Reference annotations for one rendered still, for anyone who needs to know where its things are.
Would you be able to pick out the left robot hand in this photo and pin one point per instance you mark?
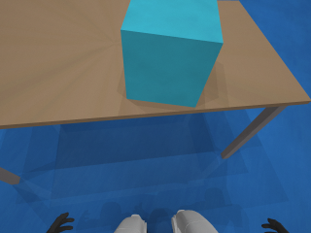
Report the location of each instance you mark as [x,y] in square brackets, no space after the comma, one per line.
[63,218]

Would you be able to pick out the robot right thigh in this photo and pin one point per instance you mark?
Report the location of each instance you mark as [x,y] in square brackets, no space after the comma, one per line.
[189,221]

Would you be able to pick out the right robot hand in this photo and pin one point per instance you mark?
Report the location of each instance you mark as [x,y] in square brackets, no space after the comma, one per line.
[275,225]

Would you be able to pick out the table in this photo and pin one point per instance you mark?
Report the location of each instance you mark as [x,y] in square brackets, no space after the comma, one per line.
[61,62]

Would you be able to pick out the carton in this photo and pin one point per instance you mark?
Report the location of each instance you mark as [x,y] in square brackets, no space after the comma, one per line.
[169,48]

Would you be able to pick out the robot left thigh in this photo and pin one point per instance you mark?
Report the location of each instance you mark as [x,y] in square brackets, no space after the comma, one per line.
[132,224]

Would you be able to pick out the robot thigh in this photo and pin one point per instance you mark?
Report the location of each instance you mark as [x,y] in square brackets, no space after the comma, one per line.
[189,221]
[132,224]

